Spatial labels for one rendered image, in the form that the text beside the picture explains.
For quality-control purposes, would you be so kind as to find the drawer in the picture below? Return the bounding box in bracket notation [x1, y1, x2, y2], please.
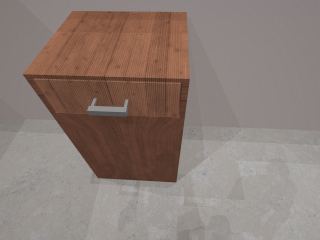
[34, 78, 181, 117]

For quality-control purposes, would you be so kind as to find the cabinet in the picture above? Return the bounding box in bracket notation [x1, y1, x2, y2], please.
[23, 11, 190, 183]

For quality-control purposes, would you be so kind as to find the handle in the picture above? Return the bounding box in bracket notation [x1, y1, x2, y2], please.
[87, 98, 129, 117]

